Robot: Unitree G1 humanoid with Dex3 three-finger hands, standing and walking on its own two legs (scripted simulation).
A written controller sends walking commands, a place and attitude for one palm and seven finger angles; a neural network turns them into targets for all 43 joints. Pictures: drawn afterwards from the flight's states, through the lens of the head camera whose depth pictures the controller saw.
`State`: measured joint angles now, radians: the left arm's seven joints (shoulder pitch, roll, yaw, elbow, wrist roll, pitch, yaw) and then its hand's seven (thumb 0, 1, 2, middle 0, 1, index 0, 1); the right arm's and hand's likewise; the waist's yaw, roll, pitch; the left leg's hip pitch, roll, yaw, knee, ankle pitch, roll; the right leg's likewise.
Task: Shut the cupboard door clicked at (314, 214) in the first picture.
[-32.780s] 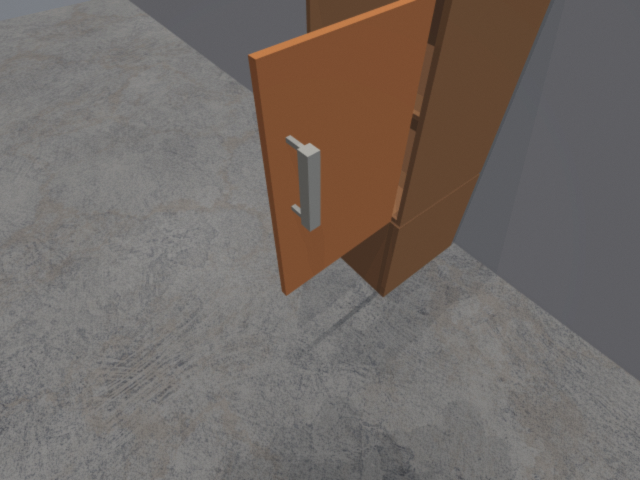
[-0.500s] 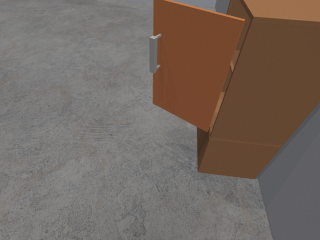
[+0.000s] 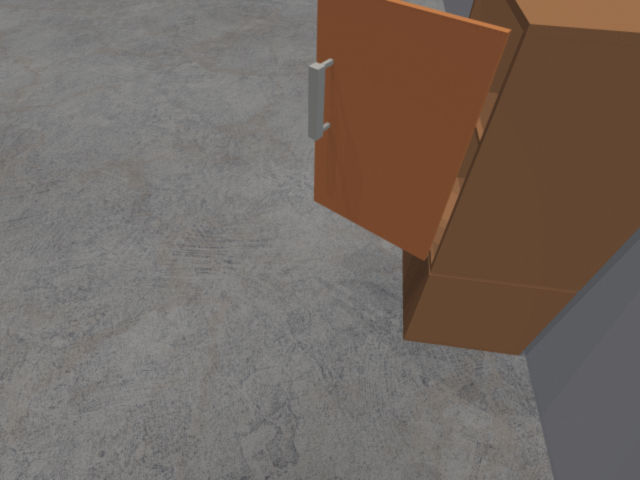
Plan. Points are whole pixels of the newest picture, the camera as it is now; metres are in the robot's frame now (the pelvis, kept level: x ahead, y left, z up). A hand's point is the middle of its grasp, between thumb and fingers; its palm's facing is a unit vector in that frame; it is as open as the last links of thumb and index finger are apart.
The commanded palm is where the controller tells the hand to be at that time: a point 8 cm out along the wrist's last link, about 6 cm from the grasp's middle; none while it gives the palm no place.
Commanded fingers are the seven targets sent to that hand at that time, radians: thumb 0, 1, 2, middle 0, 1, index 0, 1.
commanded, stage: look to check the result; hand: left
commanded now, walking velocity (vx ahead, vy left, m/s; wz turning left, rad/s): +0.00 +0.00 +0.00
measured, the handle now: (322, 100) +0.90 +0.05 +0.01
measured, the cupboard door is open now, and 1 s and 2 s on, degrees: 60 60 60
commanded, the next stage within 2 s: walk to a spot facing it in 0.14 s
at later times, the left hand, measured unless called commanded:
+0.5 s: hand out of the picture +0.03 +0.20 -0.18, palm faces +0.10 -0.96 -0.25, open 7.4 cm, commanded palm none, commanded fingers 0.00 0.90 0.90 -0.20 -0.30 -0.20 -0.30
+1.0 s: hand out of the picture +0.04 +0.24 -0.16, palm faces +0.38 -0.88 -0.28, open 7.4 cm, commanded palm none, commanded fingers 0.00 0.90 0.90 -0.20 -0.30 -0.20 -0.30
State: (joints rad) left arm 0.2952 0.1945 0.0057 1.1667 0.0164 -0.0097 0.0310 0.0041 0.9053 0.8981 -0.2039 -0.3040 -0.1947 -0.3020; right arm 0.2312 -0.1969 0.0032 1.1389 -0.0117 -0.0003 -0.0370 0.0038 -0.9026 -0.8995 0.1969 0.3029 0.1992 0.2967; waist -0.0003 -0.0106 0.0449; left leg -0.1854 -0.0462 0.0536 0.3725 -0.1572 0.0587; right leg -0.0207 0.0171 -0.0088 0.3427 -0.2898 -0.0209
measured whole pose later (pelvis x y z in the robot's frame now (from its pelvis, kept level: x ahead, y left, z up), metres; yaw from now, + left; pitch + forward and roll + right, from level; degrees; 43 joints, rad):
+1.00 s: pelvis +0.01 +0.00 -0.01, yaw +25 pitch +2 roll -2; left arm 0.11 0.25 0.07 0.87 0.03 0.04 0.02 0.01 0.91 0.90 -0.20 -0.30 -0.19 -0.30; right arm 0.22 -0.23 -0.06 0.92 -0.04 0.05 0.00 0.00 -0.90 -0.90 0.20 0.30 0.20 0.30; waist -0.04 0.03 0.09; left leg -0.37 -0.05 -0.13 0.50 -0.16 0.02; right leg -0.38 -0.02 0.01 0.78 -0.42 0.05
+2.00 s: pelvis +0.14 +0.09 +0.00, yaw +66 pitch +1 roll +1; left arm 0.32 0.18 0.05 0.96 0.04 -0.05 0.00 0.01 0.90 0.90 -0.21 -0.30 -0.20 -0.30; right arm 0.17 -0.22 -0.06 0.92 -0.03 0.04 0.06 0.01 -0.91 -0.90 0.19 0.30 0.19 0.30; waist 0.00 -0.02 0.10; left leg -0.53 0.07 0.09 0.84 -0.30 0.00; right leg -0.06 -0.14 -0.32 0.42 -0.34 0.05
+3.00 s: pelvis +0.22 +0.39 -0.01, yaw +87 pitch -2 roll -1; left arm 0.33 0.21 0.05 1.06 0.01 0.06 0.01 0.01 0.91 0.90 -0.20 -0.30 -0.19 -0.30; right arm 0.06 -0.16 0.00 0.94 -0.03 0.00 -0.03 0.00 -0.90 -0.90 0.20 0.30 0.20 0.30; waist 0.07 -0.03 0.10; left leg -0.22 0.07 0.14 0.57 -0.32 0.02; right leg -0.29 -0.07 -0.08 0.82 -0.52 0.03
